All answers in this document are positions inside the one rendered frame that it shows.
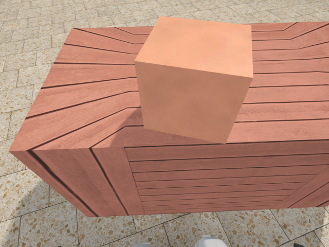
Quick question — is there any carton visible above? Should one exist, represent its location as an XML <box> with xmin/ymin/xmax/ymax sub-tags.
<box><xmin>134</xmin><ymin>16</ymin><xmax>253</xmax><ymax>144</ymax></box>

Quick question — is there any pedestal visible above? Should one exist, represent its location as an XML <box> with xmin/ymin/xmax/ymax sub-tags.
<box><xmin>9</xmin><ymin>22</ymin><xmax>329</xmax><ymax>217</ymax></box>

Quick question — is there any robot right thigh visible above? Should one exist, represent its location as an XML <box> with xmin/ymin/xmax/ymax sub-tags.
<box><xmin>195</xmin><ymin>237</ymin><xmax>227</xmax><ymax>247</ymax></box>

